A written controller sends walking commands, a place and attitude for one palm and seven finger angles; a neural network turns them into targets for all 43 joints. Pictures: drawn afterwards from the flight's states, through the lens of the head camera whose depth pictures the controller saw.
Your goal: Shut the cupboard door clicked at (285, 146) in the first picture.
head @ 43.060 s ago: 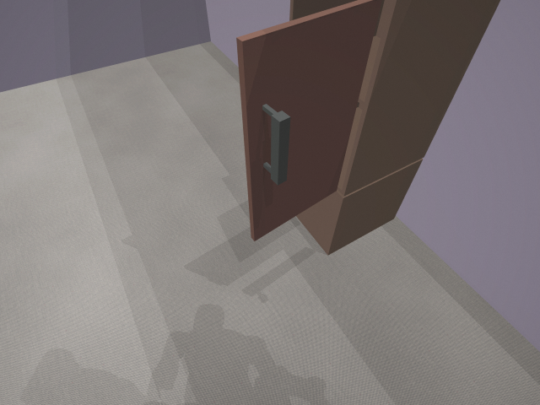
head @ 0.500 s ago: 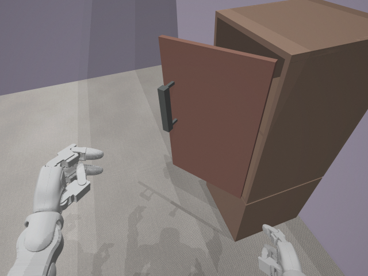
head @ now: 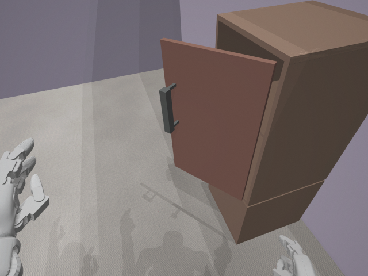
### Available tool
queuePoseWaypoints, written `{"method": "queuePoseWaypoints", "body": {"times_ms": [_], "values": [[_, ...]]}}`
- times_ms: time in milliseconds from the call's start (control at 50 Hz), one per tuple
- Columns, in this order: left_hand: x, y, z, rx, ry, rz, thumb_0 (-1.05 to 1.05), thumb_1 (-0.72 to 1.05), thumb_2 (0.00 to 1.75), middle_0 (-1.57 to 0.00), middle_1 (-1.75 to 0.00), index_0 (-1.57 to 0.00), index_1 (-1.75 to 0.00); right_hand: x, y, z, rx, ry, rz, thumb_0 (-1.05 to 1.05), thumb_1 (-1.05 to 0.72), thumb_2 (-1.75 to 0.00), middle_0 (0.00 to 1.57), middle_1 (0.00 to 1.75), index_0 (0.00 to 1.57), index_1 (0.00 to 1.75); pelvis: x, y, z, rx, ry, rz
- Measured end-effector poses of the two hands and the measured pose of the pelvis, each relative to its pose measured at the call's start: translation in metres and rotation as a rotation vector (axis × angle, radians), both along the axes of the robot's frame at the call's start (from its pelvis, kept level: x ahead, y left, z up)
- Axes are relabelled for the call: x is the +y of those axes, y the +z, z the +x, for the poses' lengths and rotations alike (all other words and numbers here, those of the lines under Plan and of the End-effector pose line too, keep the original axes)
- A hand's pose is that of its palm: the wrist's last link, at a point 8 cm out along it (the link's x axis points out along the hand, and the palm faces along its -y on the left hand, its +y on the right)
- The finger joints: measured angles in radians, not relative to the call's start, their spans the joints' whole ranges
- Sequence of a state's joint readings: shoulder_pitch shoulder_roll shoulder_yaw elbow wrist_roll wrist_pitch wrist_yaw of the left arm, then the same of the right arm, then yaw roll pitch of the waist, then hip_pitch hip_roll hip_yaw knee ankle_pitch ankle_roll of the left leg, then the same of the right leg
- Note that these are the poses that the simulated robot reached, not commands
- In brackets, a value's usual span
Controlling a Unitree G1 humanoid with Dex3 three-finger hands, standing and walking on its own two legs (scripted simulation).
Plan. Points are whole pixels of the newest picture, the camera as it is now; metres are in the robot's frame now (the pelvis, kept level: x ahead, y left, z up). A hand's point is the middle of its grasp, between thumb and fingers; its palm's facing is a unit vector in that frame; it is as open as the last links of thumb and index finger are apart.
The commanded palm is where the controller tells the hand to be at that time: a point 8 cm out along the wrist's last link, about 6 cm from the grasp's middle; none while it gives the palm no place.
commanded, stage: draw the hand back to the body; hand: left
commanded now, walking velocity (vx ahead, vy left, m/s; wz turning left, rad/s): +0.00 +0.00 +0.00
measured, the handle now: (171, 108) +0.64 +0.13 +0.02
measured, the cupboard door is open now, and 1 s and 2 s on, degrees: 37 37 37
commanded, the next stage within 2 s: step back with the hand held close in 0.10 s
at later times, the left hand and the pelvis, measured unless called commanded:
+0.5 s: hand (45, 195) +0.20 +0.27 +0.15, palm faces +0.37 -0.79 -0.49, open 7.4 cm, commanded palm +0.14 +0.31 +0.17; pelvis +0.00 +0.01 +0.00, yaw -1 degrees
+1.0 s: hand out of the picture +0.11 +0.30 +0.16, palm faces +0.46 -0.75 -0.47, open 7.4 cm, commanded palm +0.05 +0.33 +0.17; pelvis -0.08 +0.03 -0.02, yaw +1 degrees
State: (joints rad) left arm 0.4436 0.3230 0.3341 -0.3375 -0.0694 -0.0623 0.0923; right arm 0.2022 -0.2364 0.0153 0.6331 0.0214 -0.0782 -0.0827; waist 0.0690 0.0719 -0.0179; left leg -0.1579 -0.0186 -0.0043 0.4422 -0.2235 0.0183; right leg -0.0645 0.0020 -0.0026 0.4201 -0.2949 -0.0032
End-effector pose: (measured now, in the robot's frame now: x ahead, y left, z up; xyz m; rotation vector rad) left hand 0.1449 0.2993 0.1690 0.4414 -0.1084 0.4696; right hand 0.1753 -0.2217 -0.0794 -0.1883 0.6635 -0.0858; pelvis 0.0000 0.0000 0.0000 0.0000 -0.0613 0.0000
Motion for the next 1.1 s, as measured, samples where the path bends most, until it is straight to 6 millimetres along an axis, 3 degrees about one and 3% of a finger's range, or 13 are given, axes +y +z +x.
{"method": "queuePoseWaypoints", "body": {"times_ms": [140,320,580,820,960,1100], "values": [[-0.006,0.008,0.004,-0.023,-0.034,0.024,0.01,0.89,0.9,-0.22,-0.31,-0.22,-0.31,0.001,0.007,0.004,-0.039,-0.004,0.014,0.02,-0.91,-0.9,0.2,0.3,0.2,0.3,-0.004,0.0,0.001,-0.005,-0.008,-0.002],[0.001,0.012,0.007,-0.019,-0.023,0.069,0.01,0.89,0.9,-0.21,-0.3,-0.21,-0.3,0.0,-0.001,0.001,0.012,-0.002,0.021,0.01,-0.91,-0.9,0.2,0.3,0.2,0.3,-0.004,0.0,0.001,0.03,0.002,-0.016],[0.013,0.009,0.008,0.042,-0.108,0.133,0.01,0.89,0.9,-0.22,-0.3,-0.21,-0.3,-0.008,-0.003,-0.023,0.098,-0.122,-0.031,0.02,-0.91,-0.9,0.2,0.3,0.2,0.3,0.016,-0.002,-0.013,0.077,-0.022,-0.01],[0.031,0.003,-0.034,-0.03,-0.121,0.138,0.01,0.89,0.9,-0.22,-0.3,-0.21,-0.3,0.009,0.008,-0.063,0.06,-0.111,-0.065,0.01,-0.91,-0.9,0.2,0.3,0.2,0.3,0.03,-0.008,-0.052,0.076,-0.017,-0.027],[0.036,0.006,-0.065,-0.102,-0.078,0.173,0.01,0.89,0.9,-0.22,-0.3,-0.21,-0.3,0.017,-0.002,-0.088,0.057,-0.062,-0.069,0.01,-0.91,-0.9,0.21,0.3,0.2,0.3,0.028,-0.015,-0.076,0.065,0.01,-0.033],[0.025,0.009,-0.093,-0.156,-0.066,0.17,0.01,0.89,0.9,-0.21,-0.3,-0.21,-0.3,0.015,-0.013,-0.112,0.089,-0.028,-0.059,0.01,-0.91,-0.9,0.21,0.3,0.2,0.3,0.021,-0.019,-0.095,0.062,0.024,-0.033]]}}
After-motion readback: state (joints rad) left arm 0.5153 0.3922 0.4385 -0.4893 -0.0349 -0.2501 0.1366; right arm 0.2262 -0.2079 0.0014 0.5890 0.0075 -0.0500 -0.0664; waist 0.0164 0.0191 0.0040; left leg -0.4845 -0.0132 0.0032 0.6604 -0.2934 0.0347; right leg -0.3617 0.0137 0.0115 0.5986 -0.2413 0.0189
